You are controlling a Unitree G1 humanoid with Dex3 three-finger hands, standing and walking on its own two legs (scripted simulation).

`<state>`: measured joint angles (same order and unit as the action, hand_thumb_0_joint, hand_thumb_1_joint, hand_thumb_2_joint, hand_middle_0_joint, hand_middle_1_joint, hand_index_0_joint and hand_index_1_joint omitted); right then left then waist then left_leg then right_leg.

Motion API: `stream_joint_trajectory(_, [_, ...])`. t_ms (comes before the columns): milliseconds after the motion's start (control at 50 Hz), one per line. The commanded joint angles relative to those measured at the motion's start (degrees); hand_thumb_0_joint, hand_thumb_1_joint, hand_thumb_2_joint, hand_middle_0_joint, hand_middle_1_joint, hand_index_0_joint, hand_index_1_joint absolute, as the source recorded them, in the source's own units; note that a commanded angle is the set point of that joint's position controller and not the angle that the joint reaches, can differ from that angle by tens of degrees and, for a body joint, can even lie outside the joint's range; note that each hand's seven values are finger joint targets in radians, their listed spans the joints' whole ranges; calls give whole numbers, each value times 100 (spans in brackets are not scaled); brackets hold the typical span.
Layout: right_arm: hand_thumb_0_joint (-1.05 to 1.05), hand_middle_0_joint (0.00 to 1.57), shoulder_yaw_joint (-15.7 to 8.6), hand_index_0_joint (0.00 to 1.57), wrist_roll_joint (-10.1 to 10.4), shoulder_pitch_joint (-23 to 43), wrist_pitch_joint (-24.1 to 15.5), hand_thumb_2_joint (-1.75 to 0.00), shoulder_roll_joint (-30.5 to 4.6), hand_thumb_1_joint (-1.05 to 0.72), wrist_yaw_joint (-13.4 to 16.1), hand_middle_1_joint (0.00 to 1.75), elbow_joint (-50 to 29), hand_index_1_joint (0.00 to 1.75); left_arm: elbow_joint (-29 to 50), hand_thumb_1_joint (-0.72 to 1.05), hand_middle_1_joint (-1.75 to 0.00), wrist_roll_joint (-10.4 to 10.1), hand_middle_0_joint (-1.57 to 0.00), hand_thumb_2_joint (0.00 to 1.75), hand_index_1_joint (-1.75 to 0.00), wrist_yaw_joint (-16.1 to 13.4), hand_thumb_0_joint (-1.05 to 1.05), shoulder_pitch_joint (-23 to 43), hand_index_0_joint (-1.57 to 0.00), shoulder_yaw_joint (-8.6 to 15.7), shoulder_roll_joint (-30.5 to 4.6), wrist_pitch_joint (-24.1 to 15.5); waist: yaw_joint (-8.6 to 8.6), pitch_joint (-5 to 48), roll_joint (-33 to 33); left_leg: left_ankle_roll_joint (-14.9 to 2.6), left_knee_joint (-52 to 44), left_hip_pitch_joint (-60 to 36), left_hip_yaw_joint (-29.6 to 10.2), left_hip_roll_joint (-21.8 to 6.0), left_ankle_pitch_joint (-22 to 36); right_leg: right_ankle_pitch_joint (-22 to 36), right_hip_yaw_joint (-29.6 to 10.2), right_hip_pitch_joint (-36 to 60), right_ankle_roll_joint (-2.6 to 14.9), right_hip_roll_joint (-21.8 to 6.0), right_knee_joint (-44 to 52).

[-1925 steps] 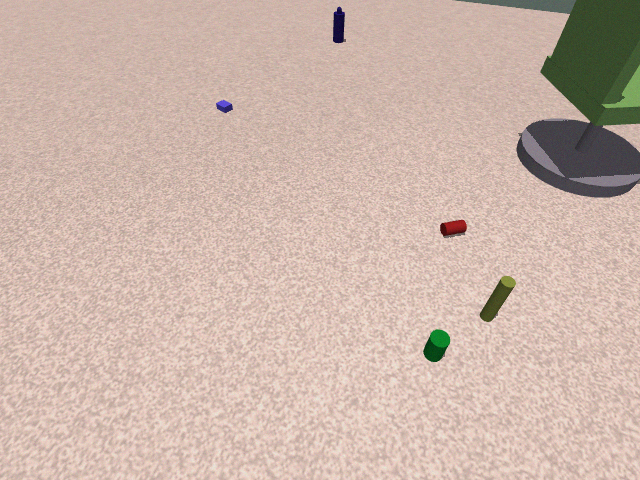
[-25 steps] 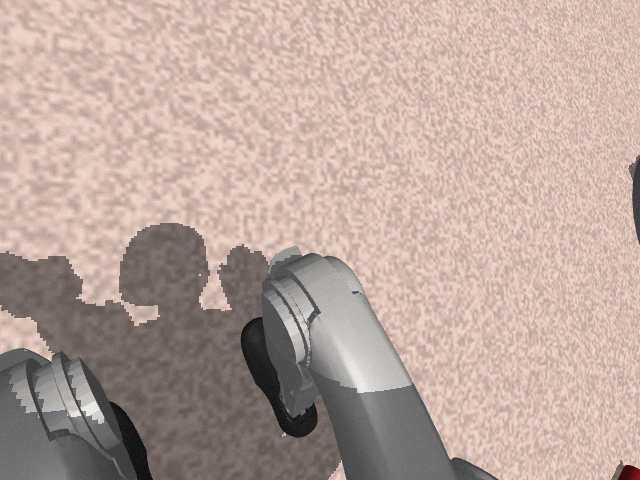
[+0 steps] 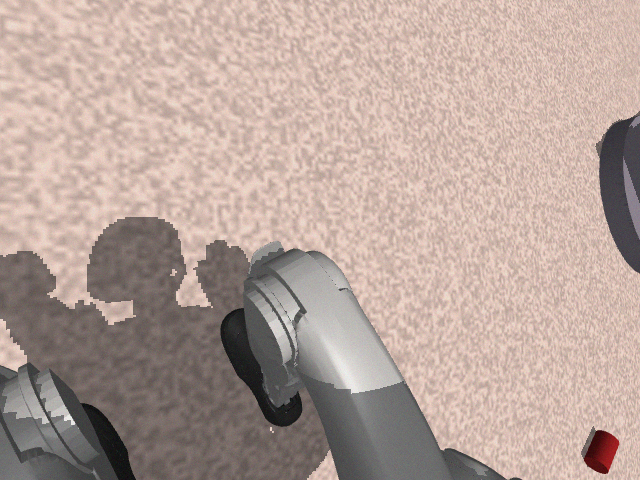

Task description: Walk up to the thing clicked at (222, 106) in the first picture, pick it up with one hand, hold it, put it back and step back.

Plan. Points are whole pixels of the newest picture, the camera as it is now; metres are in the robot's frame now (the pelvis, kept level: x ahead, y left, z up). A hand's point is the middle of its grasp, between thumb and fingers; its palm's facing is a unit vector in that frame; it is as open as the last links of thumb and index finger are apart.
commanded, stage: open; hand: left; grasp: from above
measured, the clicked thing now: out of the picture +0.43 +0.33 -0.30
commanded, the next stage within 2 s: withdraw in 1.24 s
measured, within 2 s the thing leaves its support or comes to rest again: neither
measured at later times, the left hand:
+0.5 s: hand out of the picture +0.43 +0.31 -0.27, palm faces -0.20 -0.39 -0.90, open 12.7 cm
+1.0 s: hand out of the picture +0.43 +0.31 -0.26, palm faces -0.22 -0.38 -0.90, open 14.2 cm
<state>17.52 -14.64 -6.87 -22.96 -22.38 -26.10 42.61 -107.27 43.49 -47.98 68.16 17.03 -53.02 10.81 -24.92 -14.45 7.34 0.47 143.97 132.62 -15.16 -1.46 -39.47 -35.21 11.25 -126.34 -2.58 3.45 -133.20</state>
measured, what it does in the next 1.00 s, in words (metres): stands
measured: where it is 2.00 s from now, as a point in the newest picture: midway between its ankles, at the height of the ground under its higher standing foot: (201, 436)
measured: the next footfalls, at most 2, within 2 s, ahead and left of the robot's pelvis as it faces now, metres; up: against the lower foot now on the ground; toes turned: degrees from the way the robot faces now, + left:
none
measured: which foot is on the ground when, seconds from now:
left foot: down 0.00-1.00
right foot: down 0.00-1.00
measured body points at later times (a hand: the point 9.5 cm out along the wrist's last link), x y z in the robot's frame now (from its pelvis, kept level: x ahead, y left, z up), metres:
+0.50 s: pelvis +0.00 +0.00 +0.01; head +0.30 +0.11 +0.32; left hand +0.44 +0.32 -0.22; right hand +0.01 -0.24 -0.03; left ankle +0.07 +0.13 -0.28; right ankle +0.13 -0.11 -0.28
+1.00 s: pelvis +0.00 +0.00 +0.01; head +0.30 +0.12 +0.32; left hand +0.44 +0.32 -0.21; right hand +0.01 -0.24 -0.03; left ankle +0.07 +0.13 -0.28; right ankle +0.13 -0.11 -0.28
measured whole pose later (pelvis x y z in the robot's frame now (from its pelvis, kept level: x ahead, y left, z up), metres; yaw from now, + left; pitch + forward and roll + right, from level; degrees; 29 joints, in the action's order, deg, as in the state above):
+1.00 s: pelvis +0.00 +0.00 +0.01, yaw -1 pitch +26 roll -15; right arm 18.8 -13.6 -7.4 -24.1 -22.8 -24.4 41.6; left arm -104.1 41.0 -45.9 67.4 13.9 -53.8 12.4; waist -24.5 -16.0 8.9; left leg 0.6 142.4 130.6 -16.3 -1.6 -39.8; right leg -35.2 12.3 -123.8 -2.5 3.6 -130.7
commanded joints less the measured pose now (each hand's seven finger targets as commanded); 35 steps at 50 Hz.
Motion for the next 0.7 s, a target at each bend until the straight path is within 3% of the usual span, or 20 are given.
stream_joint_trajectory(0, [0, 20, -423, 20, 23, -1258, 2, -90, -1905, -90, 72, 30, 194, 30, 419, 4, -52, -63, -59, 55, -53, -130, 0, 1247, -58, -147, -949, 87, -449, 3530, -2681, -45, -1488, -2421, 414, -174, 610, 987, 478, 2205, 275, 161, 1267])
stream_joint_trajectory(60, [0, 20, -399, 20, 35, -1220, -21, -90, -1910, -90, 81, 30, 186, 30, 486, -9, -58, -64, -53, 63, -60, -89, 0, 1349, -52, -256, -906, 133, -465, 3449, -2814, -13, -1559, -2524, 380, -188, 612, 981, 535, 2041, 299, 139, 1219])
stream_joint_trajectory(100, [0, 20, -414, 20, 80, -1205, -44, -90, -1964, -90, 111, 30, 199, 30, 543, -15, -59, -88, -51, 69, -63, -102, 0, 1288, -48, -177, -1026, 110, -405, 3443, -2790, -22, -1585, -2506, 338, -215, 563, 967, 536, 2105, 292, 142, 1233])
stream_joint_trajectory(160, [0, 20, -345, 20, 62, -1244, -32, -90, -1923, -90, 97, 30, 131, 30, 695, -19, -62, -74, -47, 73, -66, -103, 0, 1350, -44, -289, -962, 104, -430, 3643, -2889, 3, -1535, -2701, 340, -229, 856, 1218, 542, 2230, 301, 148, 1229])
stream_joint_trajectory(200, [0, 20, -332, 20, 19, -1292, -42, -90, -1970, -90, 84, 30, 143, 30, 737, -22, -67, -132, -44, 77, -70, -118, 0, 1436, -41, -342, -896, 92, -535, 3608, -2968, 12, -1504, -2767, 350, -228, 961, 1351, 562, 2325, 294, 151, 1199])
stream_joint_trajectory(240, [0, 20, -357, 20, 66, -1275, -65, -90, -1997, -90, 104, 30, 179, 30, 709, -29, -69, -142, -38, 80, -73, -132, 0, 1330, -35, -241, -1013, 96, -461, 3576, -2859, -13, -1472, -2657, 368, -225, 893, 1313, 528, 2373, 279, 159, 1279])
stream_joint_trajectory(300, [0, 20, -299, 20, 20, -1284, -81, -90, -1932, -90, 70, 30, 160, 30, 735, -34, -74, -136, -33, 83, -77, -85, 0, 1338, -30, -381, -915, 117, -491, 3606, -2897, 0, -1466, -2688, 395, -216, 1006, 1395, 543, 2457, 282, 165, 1263])
stream_joint_trajectory(360, [0, 20, -299, 20, 78, -1326, -93, -90, -1974, -89, 62, 30, 149, 30, 736, -36, -78, -212, -31, 90, -82, -94, 0, 1228, -28, -256, -960, 144, -382, 3689, -2949, 23, -1460, -2804, 365, -243, 1247, 1598, 560, 2519, 276, 167, 1260])
stream_joint_trajectory(400, [0, 20, -283, 20, 55, -1340, -78, -90, -1950, -89, 41, 30, 97, 30, 721, -41, -81, -202, -28, 92, -85, -100, 0, 1170, -24, -328, -893, 181, -406, 3660, -2938, 27, -1466, -2830, 365, -245, 1299, 1658, 565, 2571, 282, 165, 1248])
stream_joint_trajectory(460, [0, 20, -293, 20, 78, -1308, -80, -90, -1966, -89, 48, 30, 115, 30, 775, -43, -82, -218, -25, 93, -86, -54, 0, 1213, -21, -327, -932, 184, -437, 3565, -2954, 19, -1490, -2739, 347, -243, 1148, 1520, 576, 2469, 288, 180, 1243])
stream_joint_trajectory(500, [0, 20, -330, 20, 108, -1341, -63, -90, -1999, -89, 54, 30, 115, 30, 780, -45, -84, -211, -23, 96, -88, -94, 0, 1106, -19, -241, -1002, 199, -353, 3658, -2958, 24, -1545, -2798, 332, -254, 1171, 1524, 580, 2546, 303, 189, 1268])
stream_joint_trajectory(540, [0, 20, -275, 20, 67, -1339, -63, -90, -1963, -89, 54, 30, 61, 30, 810, -46, -87, -226, -22, 98, -90, -80, 0, 1198, -19, -356, -942, 199, -467, 3643, -2842, -5, -1455, -2708, 382, -241, 1186, 1581, 559, 2631, 276, 206, 1299])
stream_joint_trajectory(640, [0, 20, -322, 20, 112, -1341, -74, -90, -1979, -89, 115, 30, 95, 30, 729, -52, -90, -275, -17, 101, -93, -23, 0, 1108, -13, -294, -999, 179, -437, 3583, -2713, -37, -1479, -2539, 408, -225, 961, 1331, 527, 2606, 271, 230, 1403])
stream_joint_trajectory(680, [0, 20, -290, 20, 84, -1337, -84, -90, -1996, -89, 123, 30, 67, 30, 801, -55, -92, -266, -13, 102, -96, 11, 0, 1219, -10, -405, -980, 177, -491, 3584, -2761, -38, -1478, -2575, 415, -216, 960, 1313, 527, 2565, 278, 221, 1397])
